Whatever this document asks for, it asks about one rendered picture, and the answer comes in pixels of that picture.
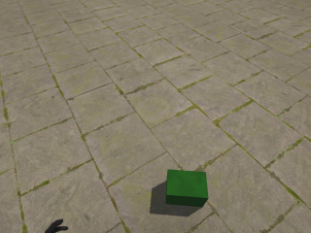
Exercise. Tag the left robot hand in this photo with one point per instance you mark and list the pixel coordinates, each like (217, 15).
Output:
(54, 227)

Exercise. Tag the carton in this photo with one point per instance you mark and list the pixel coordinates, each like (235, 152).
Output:
(186, 188)

